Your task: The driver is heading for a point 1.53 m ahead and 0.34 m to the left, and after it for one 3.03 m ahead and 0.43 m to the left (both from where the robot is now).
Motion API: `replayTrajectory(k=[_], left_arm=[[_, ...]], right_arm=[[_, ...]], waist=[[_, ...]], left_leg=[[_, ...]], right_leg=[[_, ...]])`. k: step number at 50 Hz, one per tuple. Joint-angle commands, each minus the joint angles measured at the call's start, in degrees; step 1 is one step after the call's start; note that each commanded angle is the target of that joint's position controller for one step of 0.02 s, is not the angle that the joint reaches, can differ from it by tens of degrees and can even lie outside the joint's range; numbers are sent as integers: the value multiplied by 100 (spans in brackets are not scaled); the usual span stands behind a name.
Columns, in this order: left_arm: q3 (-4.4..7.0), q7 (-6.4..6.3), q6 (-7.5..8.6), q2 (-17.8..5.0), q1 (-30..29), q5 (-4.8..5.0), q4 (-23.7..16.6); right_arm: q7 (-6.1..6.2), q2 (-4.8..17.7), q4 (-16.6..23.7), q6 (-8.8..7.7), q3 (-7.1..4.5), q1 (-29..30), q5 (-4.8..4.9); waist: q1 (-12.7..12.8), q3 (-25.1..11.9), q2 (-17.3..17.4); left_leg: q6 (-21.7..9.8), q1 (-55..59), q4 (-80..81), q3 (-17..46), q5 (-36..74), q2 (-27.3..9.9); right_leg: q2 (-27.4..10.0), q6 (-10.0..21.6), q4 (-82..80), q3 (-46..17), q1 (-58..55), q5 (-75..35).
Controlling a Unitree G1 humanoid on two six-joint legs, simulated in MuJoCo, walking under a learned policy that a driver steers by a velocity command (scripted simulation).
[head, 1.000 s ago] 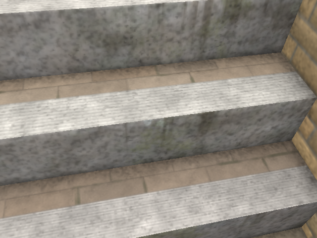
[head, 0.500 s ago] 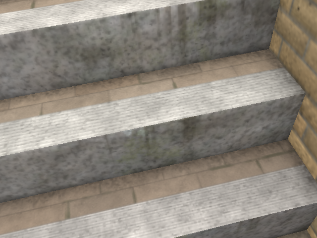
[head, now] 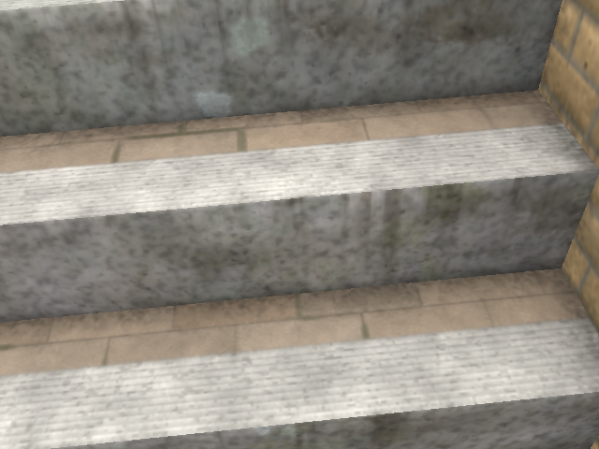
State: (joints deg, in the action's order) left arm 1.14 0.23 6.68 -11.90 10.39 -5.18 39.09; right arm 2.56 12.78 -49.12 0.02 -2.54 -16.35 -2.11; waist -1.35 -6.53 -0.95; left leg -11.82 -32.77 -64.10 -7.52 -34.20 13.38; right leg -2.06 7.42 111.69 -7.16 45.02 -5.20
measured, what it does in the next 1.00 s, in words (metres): climbs, turning left: right foot 0.21 m higher, then left foot 0.21 m higher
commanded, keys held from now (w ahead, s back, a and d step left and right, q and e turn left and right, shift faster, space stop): w+q+shift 0.18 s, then q+shift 0.34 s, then shift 0.28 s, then e+shift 0.20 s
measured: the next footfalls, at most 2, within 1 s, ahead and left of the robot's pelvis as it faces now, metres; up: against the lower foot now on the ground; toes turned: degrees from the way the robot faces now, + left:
right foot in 0.22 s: +0.31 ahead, -0.13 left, +0.21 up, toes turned +5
left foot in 0.80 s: +0.37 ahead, +0.37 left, +0.42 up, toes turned +51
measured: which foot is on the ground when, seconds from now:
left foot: down 0.00-0.24, up 0.26-0.78, down 0.80-1.00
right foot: up 0.00-0.20, down 0.22-0.86, up 0.88-1.00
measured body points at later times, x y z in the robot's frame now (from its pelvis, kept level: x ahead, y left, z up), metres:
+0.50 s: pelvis +0.22 -0.01 +0.30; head +0.23 +0.01 +0.75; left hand +0.18 +0.25 +0.15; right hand +0.50 -0.16 +0.22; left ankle +0.22 +0.14 -0.19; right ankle +0.27 -0.13 -0.43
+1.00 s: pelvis +0.32 +0.21 +0.38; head +0.36 +0.25 +0.82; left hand +0.22 +0.46 +0.23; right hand +0.54 +0.07 +0.24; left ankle +0.35 +0.34 -0.22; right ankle +0.30 +0.01 -0.13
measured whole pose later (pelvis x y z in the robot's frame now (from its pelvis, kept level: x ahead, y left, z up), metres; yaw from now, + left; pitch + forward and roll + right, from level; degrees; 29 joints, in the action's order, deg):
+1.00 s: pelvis +0.32 +0.21 +0.38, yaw +34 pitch +6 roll +2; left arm 4.8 4.7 6.4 -16.2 14.6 -3.1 58.6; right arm -4.4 11.8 -55.0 -0.6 1.4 -5.4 -3.4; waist -4.0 -0.1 -3.2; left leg -4.5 -52.8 -78.4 -13.0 -32.2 -8.4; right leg -4.7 5.8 100.5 -5.4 36.7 11.4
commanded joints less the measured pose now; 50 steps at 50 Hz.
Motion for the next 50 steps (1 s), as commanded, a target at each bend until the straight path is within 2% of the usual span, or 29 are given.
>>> replayTrajectory(k=[1,4,6,8,9,10,11,12,13,14,15,16,17,18,19,21,24,30,36,38,40,42,43,44,45,46,47,49,50], left_arm=[[-588,-131,11,1023,-966,-175,-1413],[-584,-334,-253,733,-2044,51,-1762],[-576,-427,-231,710,-2654,55,-2227],[-643,-391,-173,595,-3411,121,-2666],[-731,-375,-196,539,-2726,426,-2376],[-516,-377,-179,316,-1895,749,-1909],[-204,-442,-266,-110,-406,773,-1715],[29,-424,-257,-561,690,683,-1297],[284,-336,-32,-1137,446,594,-840],[300,-376,-117,-1004,106,540,-844],[223,-417,-303,-462,15,583,-571],[-238,168,-726,592,506,162,163],[182,-269,-442,139,-38,426,355],[-499,205,-515,1432,-91,281,847],[-324,135,-337,1207,-482,398,817],[-171,52,-166,803,-1002,188,1085],[132,31,-103,-303,-1272,-41,982],[-60,105,-111,-197,1174,-265,1975],[-11,321,99,-517,1205,-396,2644],[68,496,84,-818,628,-208,2320],[261,737,7,-1259,194,143,2022],[224,833,-3,-981,1382,-325,2084],[342,376,24,-801,1130,862,1916],[369,258,160,-975,939,997,1694],[164,851,71,-461,3065,-788,2433],[469,803,2,-870,2140,-155,1939],[495,543,-47,-453,2048,157,2065],[256,329,-68,138,1557,303,2221],[162,405,-103,214,1232,342,2105]], right_arm=[[-253,-6,-39,-504,22,-66,-123],[-230,-3,-215,-771,54,-334,-31],[-215,603,-364,-849,-135,-618,-38],[-58,737,-505,-777,-283,-1057,223],[58,561,-340,-657,-292,-600,556],[93,682,-183,-722,-290,-1202,829],[10,1597,127,-878,-616,-369,511],[-128,1920,381,-1050,-823,350,454],[-356,1019,690,-1134,-673,42,610],[-385,697,883,-1219,-495,671,107],[-469,359,1247,-1105,-435,1213,-153],[-846,-90,-105,-468,-191,-735,284],[-512,-398,1502,-572,-226,1067,-173],[-775,-103,410,-244,26,-263,310],[-803,-42,764,-259,-18,-45,276],[-785,-159,1078,-193,158,392,176],[-956,-95,1049,-6,313,827,225],[-784,-287,1209,-114,615,2285,269],[-667,-376,1950,428,782,3310,-9],[-691,-103,1789,578,756,3145,-171],[-746,-44,1434,707,774,2806,-64],[-595,448,747,401,627,1905,562],[-240,144,840,-80,345,909,443],[-76,313,446,-233,195,-36,319],[-600,1120,-709,30,292,-1240,490],[-653,2041,-1076,-90,-206,-1847,-4],[-735,2377,-1142,-229,-287,-1219,-471],[-730,804,-580,-136,150,433,-288],[-681,162,-252,-43,313,1638,-1]], waist=[[469,1548,-565],[225,2049,-541],[46,1940,-25],[-195,1423,-153],[214,628,-319],[318,-701,-629],[1213,-1849,465],[1869,-2763,511],[1127,-3480,-1690],[1058,-3866,-2204],[752,-2892,-1119],[911,-245,-120],[-48,-671,294],[364,262,1416],[19,248,538],[-505,-361,826],[-532,-463,-132],[479,277,-27],[139,383,-104],[-187,-13,-262],[-485,-37,-753],[-529,-1840,195],[-553,-909,-321],[-1031,-1907,388],[-705,-4723,2436],[-951,-2428,2284],[-543,-1098,2260],[-382,-810,1151],[-10,-279,767]], left_leg=[[28,439,4521,4796,-189,-1715],[91,-351,4935,4141,982,-1512],[-70,577,5129,3881,2227,-1591],[-200,519,5990,3377,3389,-1494],[-237,-882,6243,2426,6908,-1313],[-239,-671,5004,2535,10547,-1304],[-172,621,3485,2954,13439,-1916],[-111,1621,2087,2921,14063,-1875],[828,-339,-1354,2817,8680,-389],[1161,-659,-4275,2139,3592,-347],[897,-1447,-4790,1965,3951,-626],[-20,-3140,-6321,2771,3917,-557],[400,-2722,-5627,1689,3666,-1035],[-262,-3834,-5233,2752,3132,-871],[-181,-3765,-4979,2353,1672,-1121],[-96,-3365,-3963,1697,1656,-1476],[130,-2899,-5071,1116,2204,-1657],[-267,-6327,-5619,1681,1152,-1880],[-699,-6326,-4563,1463,580,-2523],[-573,-4328,-2712,1054,1405,-2655],[-15,-2747,-1203,246,-52,-1992],[104,419,-146,677,2205,-1688],[233,2069,1230,686,2580,-1974],[285,4262,2353,1702,2945,-2245],[-409,5711,1776,3945,6618,-3621],[-527,3618,1827,4307,6844,-3793],[85,1964,1636,2779,5849,-3630],[259,518,1745,2487,2736,-3569],[522,-777,2271,2370,675,-3361]], right_leg=[[98,-225,2680,182,3452,1192],[-118,-494,2351,728,3397,1749],[-121,-404,2349,701,4063,3126],[-183,-229,-473,923,2217,3521],[207,-97,-3225,1568,-1550,3764],[696,-171,-3583,1935,-3802,3379],[466,-62,-3896,1105,-4046,3421],[520,-111,-5108,835,-4453,3053],[-1286,1176,-6720,-2038,-6383,3208],[-2137,1317,-7409,-3334,-5759,1368],[-1708,910,-7253,-2562,-4964,2959],[-2183,1274,-8247,-2529,-2947,132],[-1699,557,-7432,-1589,-3667,3281],[-1535,381,-8283,-337,-2348,681],[-1401,546,-8504,166,-2783,146],[-1110,342,-8927,1286,-2192,771],[-1397,522,-9975,1672,-1664,1160],[-2045,601,-10355,1496,-5076,1399],[-2151,243,-11011,1829,-5353,1318],[-1868,78,-10960,2296,-4233,1578],[-1986,407,-10830,2463,-3572,1810],[-1292,-33,-8678,2429,-3037,-2303],[-722,-483,-6994,2564,-2465,-1859],[-351,-935,-5382,2188,-1056,-251],[-872,-799,-3404,83,-40,2315],[-53,-758,-1573,-102,-48,2339],[109,-407,-428,-257,172,1756],[-111,204,578,-358,123,1695],[-42,265,1032,-280,-330,1544]])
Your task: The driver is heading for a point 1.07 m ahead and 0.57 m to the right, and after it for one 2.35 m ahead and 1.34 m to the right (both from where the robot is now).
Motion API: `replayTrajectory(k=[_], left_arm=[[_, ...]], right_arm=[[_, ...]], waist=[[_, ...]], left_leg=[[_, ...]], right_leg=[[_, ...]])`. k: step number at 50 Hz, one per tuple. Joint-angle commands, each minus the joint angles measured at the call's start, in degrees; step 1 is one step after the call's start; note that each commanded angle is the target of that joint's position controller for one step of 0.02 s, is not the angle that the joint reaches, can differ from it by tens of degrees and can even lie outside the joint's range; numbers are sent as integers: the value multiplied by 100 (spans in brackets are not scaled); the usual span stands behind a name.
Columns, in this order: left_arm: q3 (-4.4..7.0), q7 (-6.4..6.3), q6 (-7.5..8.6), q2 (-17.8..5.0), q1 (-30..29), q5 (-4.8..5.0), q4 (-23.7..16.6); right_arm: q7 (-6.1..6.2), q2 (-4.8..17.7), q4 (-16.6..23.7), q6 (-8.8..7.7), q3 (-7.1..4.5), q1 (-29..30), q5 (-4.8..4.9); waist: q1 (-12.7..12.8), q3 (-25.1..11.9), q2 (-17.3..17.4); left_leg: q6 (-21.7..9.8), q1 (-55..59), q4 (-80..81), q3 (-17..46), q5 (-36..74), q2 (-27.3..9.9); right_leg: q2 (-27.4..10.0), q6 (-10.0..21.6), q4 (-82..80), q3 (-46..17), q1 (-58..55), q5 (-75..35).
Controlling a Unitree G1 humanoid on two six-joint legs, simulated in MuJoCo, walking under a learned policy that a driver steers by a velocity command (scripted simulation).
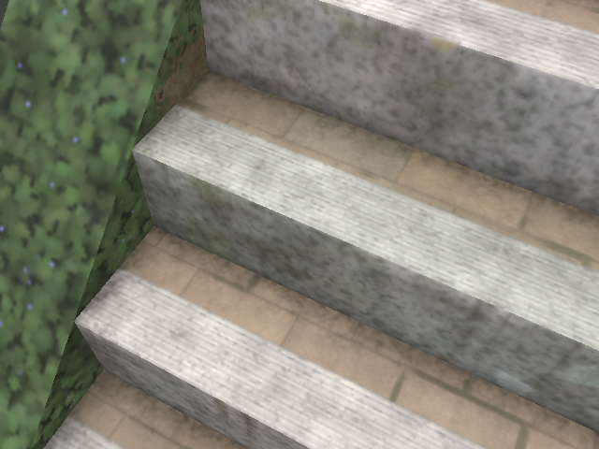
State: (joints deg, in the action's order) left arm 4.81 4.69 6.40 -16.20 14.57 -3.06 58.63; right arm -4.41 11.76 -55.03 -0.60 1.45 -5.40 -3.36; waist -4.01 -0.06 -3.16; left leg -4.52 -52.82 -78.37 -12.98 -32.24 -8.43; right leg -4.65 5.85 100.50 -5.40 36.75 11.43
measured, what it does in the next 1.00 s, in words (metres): climbs, turning right: right foot 0.21 m lower, then left foot 0.21 m higher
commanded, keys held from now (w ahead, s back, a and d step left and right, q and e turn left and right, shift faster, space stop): e+shift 0.20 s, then w+e+shift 0.64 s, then e+shift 0.04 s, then shift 0.12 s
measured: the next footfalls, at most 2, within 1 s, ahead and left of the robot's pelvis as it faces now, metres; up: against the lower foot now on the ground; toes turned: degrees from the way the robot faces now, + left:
right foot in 0.28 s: -0.07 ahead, -0.02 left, -0.21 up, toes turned +0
left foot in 0.50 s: +0.25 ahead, +0.12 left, +0.00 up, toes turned -11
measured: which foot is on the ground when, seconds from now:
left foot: down 0.00-0.32, up 0.34-0.48, down 0.50-1.00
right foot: up 0.00-0.26, down 0.28-0.52, up 0.54-0.96, down 0.98-1.00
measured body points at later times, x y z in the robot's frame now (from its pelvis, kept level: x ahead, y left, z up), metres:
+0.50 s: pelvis +0.09 +0.02 -0.07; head +0.08 +0.01 +0.38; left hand -0.07 +0.19 -0.21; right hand +0.34 -0.13 -0.13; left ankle +0.20 +0.12 -0.60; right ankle -0.11 -0.03 -0.80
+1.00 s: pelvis +0.18 -0.16 +0.15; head +0.20 -0.20 +0.60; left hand +0.51 -0.20 +0.12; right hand +0.01 -0.35 +0.00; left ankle +0.23 +0.13 -0.57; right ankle +0.23 -0.32 -0.39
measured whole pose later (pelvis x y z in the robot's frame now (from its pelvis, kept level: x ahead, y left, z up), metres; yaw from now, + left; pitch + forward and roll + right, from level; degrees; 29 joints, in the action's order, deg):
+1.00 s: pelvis +0.18 -0.16 +0.15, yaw -44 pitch +7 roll -1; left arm -1.6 3.3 -7.0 -8.5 -4.1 1.6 24.5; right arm -7.8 15.9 -61.6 -4.4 -5.0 -19.3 -5.0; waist 5.7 -2.1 3.4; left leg 1.1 1.8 -13.9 -23.6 -3.3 -21.2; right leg 1.4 9.8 88.5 6.5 67.7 27.3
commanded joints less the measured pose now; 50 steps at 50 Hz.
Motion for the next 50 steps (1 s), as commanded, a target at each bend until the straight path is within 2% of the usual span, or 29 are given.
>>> replayTrajectory(k=[1,3,5,6,8,10,12,14,15,17,19,20,21,22,23,24,25,26,27,29,30,32,36,40,45,47,48,49,50], left_arm=[[-205,-7,-58,547,1395,73,446],[-97,28,-158,158,2495,-29,823],[21,37,-299,-144,3401,-406,1158],[-11,60,-286,-122,3294,-511,1185],[-134,41,-189,-6,2053,-184,916],[-327,65,53,123,1708,46,836],[-571,188,-131,893,2387,-160,1628],[-960,127,-281,1469,2887,-355,1888],[-887,107,-467,1074,3536,-530,2333],[-733,109,-282,68,4249,-411,1893],[-456,-25,-95,-260,3377,-285,1840],[-474,-174,-135,379,3326,-394,1873],[-440,-68,-165,71,2570,-548,1683],[-178,-719,-103,60,2524,429,643],[-199,-1046,-48,337,1588,548,511],[-228,-989,-16,214,642,607,89],[-256,-830,192,544,2039,950,447],[18,-589,402,-431,1115,832,-69],[95,-429,530,-205,-7,779,-708],[131,-472,302,114,-1178,-24,-1535],[-1,-526,55,761,-1095,-33,-1847],[-243,-427,-322,1293,-597,-67,-2216],[-251,-345,-532,1076,-355,376,-2269],[-197,-666,-661,654,-2037,385,-3136],[-178,-631,-804,272,-2583,219,-3710],[-466,-557,-998,604,-1759,305,-3806],[-968,38,-1691,998,-2909,495,-4818],[-535,217,-1614,498,-779,740,-4005],[-184,29,-1469,-463,1304,459,-3110]], right_arm=[[94,-67,884,81,35,1554,123],[184,1,1717,-112,59,2851,-64],[410,430,2109,-424,-9,3608,169],[546,495,2027,-477,0,3199,257],[554,533,1599,-177,-36,1716,-22],[384,332,1645,145,67,1893,-214],[147,176,1312,583,191,1905,-107],[-232,-420,1112,604,339,2015,-327],[-427,-897,1083,479,450,2163,-211],[-26,-432,851,56,294,1565,-19],[486,-158,1401,-213,441,2692,-146],[624,100,1590,-182,331,3972,-116],[618,-87,1462,-100,379,3492,-87],[442,210,2320,-401,261,4723,53],[485,-84,2475,-481,363,4975,242],[583,-123,2130,-367,268,3070,417],[595,92,1851,-425,-32,1784,398],[785,692,1878,-337,-414,-444,545],[905,1382,1590,-194,-614,-1068,312],[1024,826,1080,-45,-650,-19,520],[1056,253,889,-81,-529,617,429],[970,-696,383,-302,-314,673,57],[754,315,-61,-614,-538,797,10],[572,681,-242,-788,-571,-808,-197],[590,1301,200,-730,-799,-1133,-119],[523,1592,479,-611,-784,-731,275],[-852,1868,-892,-356,-755,-1144,-272],[-899,1916,-159,-400,-873,-118,-303],[-811,1897,302,-430,-996,858,-195]], waist=[[644,-1003,609],[1496,-979,79],[2177,-633,-57],[1987,-443,76],[731,-288,738],[692,385,-363],[663,961,-708],[293,64,-180],[255,-667,-382],[555,-1821,-687],[968,-61,-353],[1197,441,1366],[871,579,918],[1702,1177,1018],[1461,1533,523],[520,648,246],[436,-1613,940],[-926,-3003,232],[-1085,-3100,1715],[-231,-1410,1923],[549,-269,1534],[1496,273,318],[1868,348,423],[970,679,17],[768,324,306],[1027,-92,963],[1966,-1471,2439],[2649,-1816,2620],[3234,-2979,2099]], left_leg=[[-129,503,3806,2563,302,-1258],[334,-433,4023,1113,1025,-1115],[711,225,3575,-4,1975,-759],[797,1404,3089,-137,2555,-762],[522,2185,2226,109,1802,-798],[85,1798,579,190,252,-157],[-508,1114,-909,367,-645,132],[-1009,1191,-1411,822,1177,286],[-985,181,-2778,1089,1325,409],[-99,-2736,-4830,1696,204,1243],[398,-5516,-4083,3101,-847,265],[78,-6474,-3397,2116,-695,263],[-41,-5221,-2736,2394,206,-71],[502,-3794,-2790,529,-468,520],[229,-1486,-1381,1270,-1431,322],[-46,1773,-264,348,-1177,1052],[-491,5545,2,1528,-888,934],[-625,6202,2079,3630,-1741,-197],[-850,5993,4421,5834,-2769,-1140],[-1394,3086,5266,6554,-3285,-1455],[-1084,2103,5093,5625,-3044,-1716],[-364,1126,5255,3844,-2004,-1852],[-146,1241,6176,798,-32,-1535],[-221,4628,6789,363,935,-1795],[16,5427,7690,-1154,1817,-1406],[-389,4205,8320,-1574,3637,-1066],[-1703,3507,7317,-575,10224,-1725],[-1224,4040,5553,-543,12040,-1904],[-833,3578,3179,-122,10621,-1523]], right_leg=[[385,446,2565,-380,-57,-378],[573,237,2002,-124,-1477,-785],[590,-196,-665,361,-1825,-425],[299,-352,-2850,438,-1540,-397],[75,-386,-4709,64,-1632,-956],[369,-145,-6983,-93,-1534,-1602],[386,320,-9969,522,-1972,-2180],[191,608,-9763,14,-2285,-3521],[-13,1002,-8468,-668,-2698,-5717],[-733,2153,-7295,-3361,-4950,-5931],[-1903,1987,-7649,-5608,-6059,-2802],[-1082,1524,-7978,-4761,-6444,-1957],[-1363,1818,-8347,-5088,-4941,-2736],[-1118,1641,-9804,-4449,-3598,-1789],[-1116,1469,-10195,-3883,-1609,-2878],[-276,1212,-9550,-2154,-440,-6522],[385,667,-6695,-2107,476,-11364],[767,722,-4722,-2311,330,-9427],[1469,571,-2737,-1378,792,-5048],[725,297,1329,-618,1579,-1402],[544,162,1949,-648,2090,-937],[176,278,2298,-720,2210,-335],[396,501,2592,367,2044,-426],[422,411,4347,-118,5234,1336],[-99,435,1160,814,4261,1483],[-154,623,-1541,1394,1098,1737],[1330,582,-1464,1528,411,2709],[1492,714,-2222,1047,-408,681],[1576,1115,-4698,115,-1863,-485]])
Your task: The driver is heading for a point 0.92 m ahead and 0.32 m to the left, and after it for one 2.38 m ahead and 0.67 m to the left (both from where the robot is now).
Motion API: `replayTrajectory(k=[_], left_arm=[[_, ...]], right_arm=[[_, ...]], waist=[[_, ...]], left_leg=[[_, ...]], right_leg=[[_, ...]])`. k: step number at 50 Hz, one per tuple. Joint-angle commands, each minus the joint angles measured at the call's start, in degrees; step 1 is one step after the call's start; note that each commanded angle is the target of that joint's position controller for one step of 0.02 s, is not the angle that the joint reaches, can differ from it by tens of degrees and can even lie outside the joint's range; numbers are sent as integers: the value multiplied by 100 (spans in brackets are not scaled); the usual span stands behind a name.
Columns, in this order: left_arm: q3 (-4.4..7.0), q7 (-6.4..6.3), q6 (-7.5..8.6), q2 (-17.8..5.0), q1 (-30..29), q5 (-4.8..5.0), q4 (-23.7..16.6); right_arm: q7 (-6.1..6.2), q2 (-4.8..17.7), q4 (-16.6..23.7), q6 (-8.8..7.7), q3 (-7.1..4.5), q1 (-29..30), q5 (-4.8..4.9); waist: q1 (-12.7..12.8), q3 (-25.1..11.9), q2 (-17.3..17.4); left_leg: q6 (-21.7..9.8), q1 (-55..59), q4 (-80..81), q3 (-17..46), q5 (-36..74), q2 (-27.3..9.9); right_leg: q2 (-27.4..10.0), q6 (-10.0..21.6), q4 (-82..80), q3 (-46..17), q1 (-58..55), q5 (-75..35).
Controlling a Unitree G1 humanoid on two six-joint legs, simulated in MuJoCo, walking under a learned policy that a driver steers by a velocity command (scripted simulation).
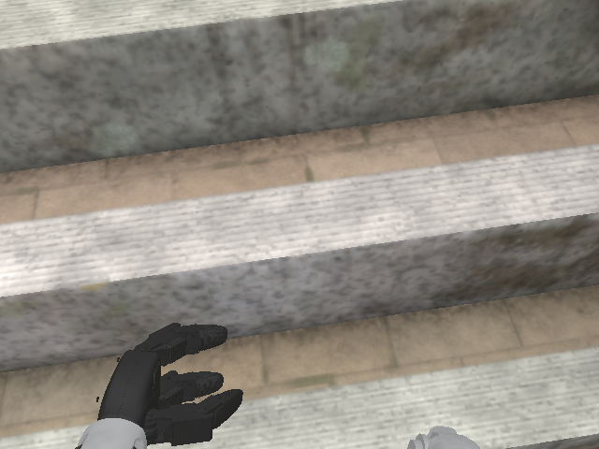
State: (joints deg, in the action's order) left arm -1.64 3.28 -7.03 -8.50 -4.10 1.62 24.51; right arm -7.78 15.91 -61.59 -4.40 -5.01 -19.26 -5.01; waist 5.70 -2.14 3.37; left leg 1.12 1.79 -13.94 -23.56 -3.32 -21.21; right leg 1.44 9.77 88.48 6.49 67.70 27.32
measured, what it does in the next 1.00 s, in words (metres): climbs, turning left: left foot, then right foot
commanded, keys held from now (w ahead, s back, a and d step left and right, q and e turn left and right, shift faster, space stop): shift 0.04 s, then q+shift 0.96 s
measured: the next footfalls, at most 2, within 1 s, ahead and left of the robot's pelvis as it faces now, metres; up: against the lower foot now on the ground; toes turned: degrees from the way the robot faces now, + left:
left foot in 0.40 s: +0.19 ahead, +0.00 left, +0.21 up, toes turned -18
right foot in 0.54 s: +0.22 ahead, -0.28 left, +0.21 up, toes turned +12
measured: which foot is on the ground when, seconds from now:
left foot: down 0.00-0.00, up 0.02-0.38, down 0.40-0.54, up 0.56-1.00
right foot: down 0.00-0.32, up 0.34-0.52, down 0.54-1.00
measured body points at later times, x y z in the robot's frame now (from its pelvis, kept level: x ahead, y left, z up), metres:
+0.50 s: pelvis +0.15 -0.13 +0.17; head +0.17 -0.14 +0.61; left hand +0.52 +0.03 +0.22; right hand +0.01 -0.37 +0.03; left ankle +0.15 +0.01 -0.54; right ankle +0.14 -0.27 -0.49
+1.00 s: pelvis +0.19 -0.15 +0.21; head +0.21 -0.16 +0.66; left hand +0.21 +0.19 +0.14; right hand +0.48 -0.26 +0.12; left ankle +0.14 -0.01 -0.43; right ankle +0.18 -0.29 -0.54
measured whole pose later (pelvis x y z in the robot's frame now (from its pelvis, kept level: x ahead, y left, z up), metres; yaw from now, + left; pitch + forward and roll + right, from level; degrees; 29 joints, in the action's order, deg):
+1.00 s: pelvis +0.19 -0.15 +0.21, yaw +31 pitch +6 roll +1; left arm 3.6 0.3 5.1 -17.7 6.0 -5.2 42.5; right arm -5.5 15.4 -39.9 0.7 -0.5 -5.2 -0.8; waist -0.1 -6.2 1.1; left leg 0.7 -42.2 -68.5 -1.7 -16.1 -4.4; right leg -7.3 -0.2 19.9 17.3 7.5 16.6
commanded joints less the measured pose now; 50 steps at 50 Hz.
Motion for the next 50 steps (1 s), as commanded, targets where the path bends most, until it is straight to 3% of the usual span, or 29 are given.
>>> replayTrajectory(k=[1,2,3,5,6,7,8,9,11,14,15,16,17,18,20,21,22,23,24,25,27,28,30,31,33,35,38,45,50], left_arm=[[611,-79,-10,-2619,3844,179,1335],[720,33,161,-2897,4295,-361,1582],[785,117,215,-2831,3804,-483,1987],[500,168,335,-2109,2507,49,2154],[223,200,334,-1280,1639,-62,2211],[134,-325,690,126,1516,-95,2884],[-246,201,448,1,1026,-710,2421],[0,251,501,-524,947,-732,2248],[62,189,516,-871,-101,-135,1851],[264,-107,283,-1477,-2085,-127,380],[382,-188,78,-1824,-3344,148,-646],[604,-298,-174,-2426,-4978,636,-1780],[586,-193,-364,-1515,-1629,26,-319],[-24,45,-205,-336,1302,-269,1194],[-8,253,419,-242,1142,-261,1392],[-105,384,780,218,200,-526,727],[-298,331,1144,675,-1102,-527,283],[-261,110,1303,187,-564,-737,157],[-271,-93,1249,-71,-594,-578,19],[-180,-233,1053,-339,-303,-597,275],[419,-229,1231,-976,-364,-436,789],[639,-168,1216,-1632,-767,-131,374],[917,-309,1039,-1958,139,-367,642],[812,-308,1017,-1762,187,-338,870],[453,-145,1037,-848,-889,-317,773],[275,-165,1109,-358,-629,-441,1035],[349,-228,1244,-514,-21,-645,1253],[469,-339,1372,-1081,27,-581,1128],[715,-299,1299,-1772,142,-733,1260]], right_arm=[[-997,376,1363,-64,-71,948,-268],[-660,807,1020,-87,-273,267,331],[-302,723,892,-209,-364,245,684],[239,269,660,-249,-226,-22,729],[299,-7,397,-248,-113,-185,786],[695,-978,1322,-42,309,509,-92],[422,-131,371,90,11,-244,855],[403,412,349,-6,-123,-503,978],[355,513,437,56,-251,-638,820],[320,699,152,185,-461,-1391,525],[430,1059,73,327,-714,-2484,493],[459,893,-413,446,-809,-5499,-44],[193,-388,-176,398,-316,-3569,-135],[-18,-320,726,527,149,-1247,-128],[292,-1461,953,1022,743,-839,110],[658,-904,1087,769,663,-893,410],[823,-860,1286,448,662,-1560,195],[930,332,1910,211,359,-818,338],[1012,1078,2096,166,64,-119,583],[1081,999,2119,321,-40,266,727],[627,174,1802,370,-3,-1237,356],[399,-295,2141,153,104,-1499,314],[534,-42,2185,-31,157,-1189,573],[618,139,2043,68,148,-1190,696],[577,-342,2119,162,293,-569,501],[520,-321,2413,272,358,298,449],[401,-349,2197,301,379,562,566],[146,-275,2163,411,472,1246,338],[261,-89,2483,493,540,963,476]], waist=[[631,-4433,-1259],[683,-3507,-576],[533,-2177,-1593],[-362,-1898,-2259],[-745,-1711,-1307],[-1275,-1358,-931],[-1052,-1042,453],[-931,-683,63],[-1435,-1089,-776],[-1594,-1032,-1348],[-1944,-1003,-1232],[-3329,-1023,-407],[-2123,-466,3156],[-724,521,418],[-569,670,-1159],[-238,-585,-1200],[-785,-1088,-979],[-380,-1849,379],[-270,-1724,406],[-290,-1420,407],[-1043,-1206,-759],[-1048,-1961,-2074],[-379,-1654,-1553],[-525,-1424,-998],[-1273,-644,-669],[-1043,-786,-495],[-832,-789,-748],[-917,-837,-776],[-1052,-366,-1076]], left_leg=[[-821,-4772,-6251,2093,616,1065],[-971,-5007,-7707,4186,1710,2159],[-967,-6148,-8658,4809,2000,2795],[-1159,-6261,-9486,5167,2435,2633],[-1256,-6191,-10200,5229,2422,2658],[-570,-5288,-10185,3472,1148,2550],[-986,-6485,-10151,5366,2456,2837],[-671,-6437,-9746,5159,2209,2700],[-687,-5654,-9531,3670,1094,2810],[-578,-2938,-9433,2082,-103,3473],[-463,-1328,-7929,1240,-716,3805],[-521,476,-4254,269,-1685,3595],[-729,-1860,-2605,3019,-349,1878],[-131,-3902,-2174,3519,-489,2492],[-640,-4672,-1124,4186,-169,2324],[-1222,-3443,-2218,5257,1984,2545],[-1339,-2286,-1620,5156,3665,2591],[-2124,-832,-1833,6011,4954,2268],[-1971,-543,-1672,6545,4032,2138],[-1512,-1748,-2269,6439,2104,2516],[-342,-5185,-3003,5247,-2475,3202],[152,-5927,-3379,4116,-3078,3560],[673,-6552,-7169,3690,-3615,3211],[711,-6906,-9526,3692,-3124,2812],[262,-6472,-10559,3479,-2264,2583],[51,-6912,-9779,3406,-1599,2598],[3,-7065,-9704,3088,-846,2381],[15,-5245,-6998,2381,-930,1560],[-88,-4087,-4195,2088,-1223,1761]], right_leg=[[-686,1533,-4897,-6010,-7452,-3804],[-999,-586,-6112,-6415,-6832,-2283],[-1077,-1941,-6214,-5339,-6289,-1160],[-808,-1882,-5567,-4342,-5113,-1222],[-767,-1765,-5551,-4258,-4240,-835],[-441,-1195,-5000,-3066,-4496,628],[-925,-1662,-5801,-3501,-3410,-1144],[-1258,-1805,-5977,-3639,-3309,-2030],[-685,-2848,-6801,-1630,-3194,-2624],[33,-3543,-7870,748,-1709,-4164],[235,-4227,-8085,1830,-1203,-6370],[764,-4980,-5592,2554,-933,-9952],[248,-2865,1443,347,-2022,-1023],[-268,-746,1848,-878,-2121,-1328],[-326,497,471,-2096,-2632,-1462],[35,349,81,-2262,-1605,-1088],[435,84,-670,-1398,-1770,-892],[704,-819,-1371,-1500,-1683,861],[545,-1410,-3561,-1822,-2230,2698],[433,-1504,-5901,-1707,-3362,1759],[-64,-850,-4695,-718,-7429,-3807],[-1835,929,-5224,-3099,-7953,-5795],[-2969,1877,-5834,-4505,-7640,-5383],[-3213,1694,-6178,-4434,-7022,-4996],[-2413,1073,-6573,-2823,-5303,-4043],[-1701,826,-6592,-1830,-5642,-3395],[-1543,777,-6825,-1036,-5964,-3498],[-1850,497,-7388,154,-6070,-4532],[-2576,560,-7003,241,-6985,-5869]])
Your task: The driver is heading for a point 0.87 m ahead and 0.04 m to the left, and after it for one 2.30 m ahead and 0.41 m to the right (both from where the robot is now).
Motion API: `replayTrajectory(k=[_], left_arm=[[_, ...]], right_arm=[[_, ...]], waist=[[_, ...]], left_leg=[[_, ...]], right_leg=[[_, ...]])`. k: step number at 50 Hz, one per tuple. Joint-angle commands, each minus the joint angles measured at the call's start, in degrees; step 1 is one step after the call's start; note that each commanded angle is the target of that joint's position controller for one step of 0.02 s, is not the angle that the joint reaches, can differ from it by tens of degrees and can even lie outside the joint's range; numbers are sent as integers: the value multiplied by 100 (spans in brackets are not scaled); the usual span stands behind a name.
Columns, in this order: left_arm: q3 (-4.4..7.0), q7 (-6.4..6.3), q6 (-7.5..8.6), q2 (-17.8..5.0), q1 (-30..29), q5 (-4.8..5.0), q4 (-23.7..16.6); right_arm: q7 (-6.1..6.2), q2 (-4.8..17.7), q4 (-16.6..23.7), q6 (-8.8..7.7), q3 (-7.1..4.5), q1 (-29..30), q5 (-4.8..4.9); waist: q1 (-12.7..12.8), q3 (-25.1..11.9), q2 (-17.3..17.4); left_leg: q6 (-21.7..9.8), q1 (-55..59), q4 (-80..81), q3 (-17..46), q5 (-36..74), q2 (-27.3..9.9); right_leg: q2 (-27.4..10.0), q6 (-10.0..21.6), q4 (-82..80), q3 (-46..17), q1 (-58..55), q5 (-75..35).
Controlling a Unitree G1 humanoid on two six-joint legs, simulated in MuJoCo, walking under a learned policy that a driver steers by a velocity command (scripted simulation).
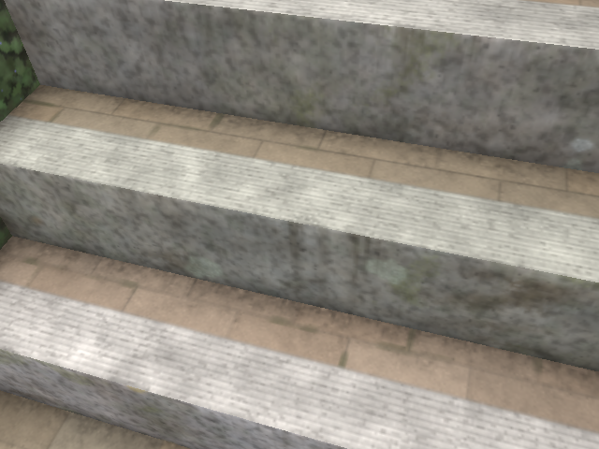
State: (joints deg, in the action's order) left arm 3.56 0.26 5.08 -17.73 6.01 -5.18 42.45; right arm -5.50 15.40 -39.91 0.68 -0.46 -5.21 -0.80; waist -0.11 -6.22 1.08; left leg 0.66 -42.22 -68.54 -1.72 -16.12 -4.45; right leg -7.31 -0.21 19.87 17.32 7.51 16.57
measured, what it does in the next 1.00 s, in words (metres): climbs, turning left: left foot, then right foot 0.21 m higher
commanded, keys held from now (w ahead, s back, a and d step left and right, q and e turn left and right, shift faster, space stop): q+shift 0.20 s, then shift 0.16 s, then w+shift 0.64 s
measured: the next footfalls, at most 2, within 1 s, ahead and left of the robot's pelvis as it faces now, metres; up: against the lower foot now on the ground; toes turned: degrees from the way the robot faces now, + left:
left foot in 0.08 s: +0.06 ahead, +0.16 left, +0.00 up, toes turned +8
right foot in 0.58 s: +0.17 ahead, -0.13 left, +0.21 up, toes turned +27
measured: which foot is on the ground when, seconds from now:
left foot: up 0.00-0.06, down 0.08-0.60, up 0.62-1.00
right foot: down 0.00-0.08, up 0.10-0.56, down 0.58-1.00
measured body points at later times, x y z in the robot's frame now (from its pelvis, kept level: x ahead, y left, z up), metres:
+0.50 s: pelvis +0.06 +0.00 +0.01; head +0.06 +0.01 +0.46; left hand +0.21 +0.28 -0.05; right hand +0.21 -0.23 -0.11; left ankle +0.02 +0.15 -0.74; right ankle +0.14 -0.13 -0.43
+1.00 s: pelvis +0.25 +0.01 +0.22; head +0.29 +0.02 +0.67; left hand +0.10 +0.21 +0.09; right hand +0.58 +0.00 +0.18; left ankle +0.31 +0.14 -0.47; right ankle +0.15 -0.15 -0.51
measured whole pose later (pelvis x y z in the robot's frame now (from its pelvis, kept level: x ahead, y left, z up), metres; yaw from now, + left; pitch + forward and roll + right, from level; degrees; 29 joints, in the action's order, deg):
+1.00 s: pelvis +0.25 +0.01 +0.22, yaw +25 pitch +4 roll +2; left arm 2.7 -2.4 5.7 -9.9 27.8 -1.6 49.9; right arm -2.9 8.7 -30.2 -2.6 0.9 4.6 -1.2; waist 7.3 1.0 -0.8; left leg -5.5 -37.4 -48.0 -6.8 -18.9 1.7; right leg 0.5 6.1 22.5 -4.6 0.5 15.3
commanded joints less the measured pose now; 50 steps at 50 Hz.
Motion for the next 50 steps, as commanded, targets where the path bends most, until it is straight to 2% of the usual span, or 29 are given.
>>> replayTrajectory(k=[1,3,4,5,6,7,8,10,12,14,16,19,21,23,25,27,28,29,30,31,32,34,37,39,41,43,46,49,50], left_arm=[[231,30,62,-935,-1042,-60,-582],[323,91,-209,-1107,-314,-67,-416],[256,232,-271,-749,175,-236,-205],[82,376,-285,170,703,-280,-532],[-70,401,-156,233,872,56,-761],[-44,265,-107,36,-267,432,-1087],[19,72,-20,-107,-807,569,-1360],[-2,-90,22,-211,-935,344,-1664],[-203,-89,-112,73,-757,357,-1821],[-248,-42,-303,-18,-258,374,-1761],[-276,-9,-434,-210,-143,445,-1714],[-456,-229,-541,-107,-819,640,-2021],[-593,-188,-500,173,-459,439,-1769],[-623,49,-341,82,-412,235,-1710],[-465,300,-514,-297,-1044,438,-1838],[-512,488,-637,-178,-193,356,-1535],[-439,527,-622,-395,205,240,-1269],[-362,499,-562,-539,910,192,-910],[-169,-180,-478,-450,2030,203,-687],[-99,-437,-554,-936,1900,328,-558],[22,-535,-509,-1053,1033,393,-666],[-25,-425,-450,-360,-21,387,-660],[-42,-328,-132,203,539,308,10],[38,-264,24,110,1081,286,326],[49,-334,81,270,1850,453,605],[93,-400,33,107,1974,451,443],[86,-389,198,-32,1309,303,230],[198,-242,215,-466,1632,355,176],[214,-212,235,-460,1748,424,165]], right_arm=[[73,57,279,-14,16,-660,146],[268,223,13,-122,-179,-1408,291],[550,527,-93,-182,-364,-2110,140],[792,1361,-252,-214,-591,-2768,-36],[723,2009,-4,-275,-747,-2672,-83],[531,1835,-239,-348,-765,-2727,-147],[391,1596,-314,-436,-689,-2546,-123],[225,828,-481,-528,-374,-2126,30],[264,507,-394,-470,-163,-884,-160],[345,767,-104,-571,-121,-261,-244],[474,1064,171,-655,-72,-546,-362],[595,1050,-159,-775,3,-2415,-376],[463,892,-211,-805,42,-2800,-310],[283,1430,72,-758,-117,-1868,-226],[228,1821,85,-619,-264,-855,-234],[60,2111,197,-765,-400,81,-228],[-16,1863,202,-821,-403,-6,-192],[-55,1478,-54,-804,-369,-685,-235],[293,1107,181,-663,-552,-669,437],[294,654,696,-480,-463,560,101],[286,14,1169,-394,-317,1386,-413],[300,-543,1084,-382,-67,213,-526],[515,11,1259,-405,-97,535,-507],[513,94,1515,-454,-99,1177,-444],[446,-30,1725,-443,-38,1534,-437],[232,113,1815,-412,2,1595,-114],[180,-107,1469,-307,-65,905,7],[311,-4,982,-354,-246,188,-8],[406,-98,934,-387,-273,46,38]], waist=[[-590,87,-924],[-440,-198,-698],[-593,-409,-458],[-9,-1145,1056],[-388,-1871,1212],[-891,-949,1126],[-1011,-456,929],[-516,97,710],[56,221,408],[397,45,162],[278,-164,108],[-384,-54,918],[-472,160,1039],[47,125,563],[402,60,1165],[1083,-531,1675],[1002,-975,1322],[852,-1474,924],[1219,-1437,-367],[1478,-341,-2111],[1147,686,-1845],[12,892,-592],[44,1162,209],[346,1266,-170],[423,1460,215],[421,1400,182],[198,565,-506],[-207,-720,-741],[-316,-920,-827]], left_leg=[[-96,743,2277,-269,504,251],[-344,2562,4953,-873,1784,1080],[-701,4032,4808,-494,2690,1097],[-2151,5750,3717,1448,7152,-221],[-3150,6587,4300,3636,7065,-1708],[-2850,5513,4244,3629,5837,-1758],[-2409,4911,4251,3095,4359,-1511],[-2040,3832,4500,2784,3725,-1326],[-1762,2319,5049,2422,2357,-1140],[-1593,1487,5165,2117,1471,-1030],[-1460,1169,4972,1845,1431,-740],[-1861,2898,4918,3002,1276,-1181],[-1588,3796,5063,3269,-801,-1319],[-1316,2437,5411,2748,-1258,-1044],[-1603,-415,6752,2428,-441,-1057],[-1687,1219,6221,2039,3132,-1308],[-1981,2675,5227,1912,5526,-1387],[-2149,3250,3590,1487,6992,-1241],[-1042,2105,1600,206,7379,-511],[-889,-310,126,566,2255,522],[-803,-1640,-1793,2018,916,816],[-500,-1805,-3703,1898,947,1001],[-180,-1870,-3987,1288,225,716],[-238,-2898,-4455,970,-921,600],[-308,-3046,-3212,846,-1138,236],[-320,-1653,-604,225,-823,93],[-671,941,1250,-496,160,455],[-686,2375,2560,-1135,-69,1177],[-643,3051,3307,-1106,130,1137]], right_leg=[[-1621,1437,158,-688,-1170,-5037],[-939,867,1823,-255,-1099,-4804],[-732,460,3017,-231,72,-4141],[101,-203,4809,-54,2139,368],[846,-509,6772,-1504,3405,2348],[1117,-581,9716,-2215,4611,2243],[1080,-417,11243,-2279,5672,2025],[1066,113,12385,-2248,6359,2000],[1092,377,12386,-2353,5986,2130],[1073,234,12057,-2188,5563,1619],[1017,-171,11544,-1908,5287,757],[1150,-416,11891,-2131,7432,2135],[853,-233,11910,-2217,8508,1765],[764,-41,9545,-1589,7005,2713],[1182,-68,7799,-934,3627,3315],[1437,-229,6869,-1026,3356,2856],[1720,-38,5772,-1066,3690,3178],[1815,409,4834,-1838,3245,2785],[728,1060,3122,-4103,1545,4811],[415,1704,739,-7014,1531,5511],[225,1688,-74,-8417,2070,6129],[106,1543,650,-7419,2437,4660],[54,1322,1114,-5411,2144,2104],[-45,1494,765,-5099,928,1153],[-84,1397,450,-4628,257,-185],[-28,1381,-490,-3919,525,-1027],[-181,1319,-1099,-3038,286,-3527],[-81,1233,1024,-2702,-980,-8214],[-138,1151,1972,-2766,-905,-8387]])
Velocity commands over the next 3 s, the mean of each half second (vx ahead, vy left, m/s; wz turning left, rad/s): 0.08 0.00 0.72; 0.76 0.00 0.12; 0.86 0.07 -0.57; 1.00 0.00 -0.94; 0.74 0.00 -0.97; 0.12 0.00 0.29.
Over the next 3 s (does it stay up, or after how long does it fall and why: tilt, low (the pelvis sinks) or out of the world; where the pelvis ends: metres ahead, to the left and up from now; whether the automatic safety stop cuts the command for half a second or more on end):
stays up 0.80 0.13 0.72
